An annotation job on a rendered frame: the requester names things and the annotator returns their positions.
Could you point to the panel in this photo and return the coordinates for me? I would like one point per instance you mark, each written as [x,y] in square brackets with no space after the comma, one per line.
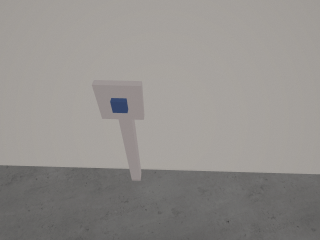
[104,90]

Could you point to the button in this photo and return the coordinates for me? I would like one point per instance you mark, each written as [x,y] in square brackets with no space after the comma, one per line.
[119,105]

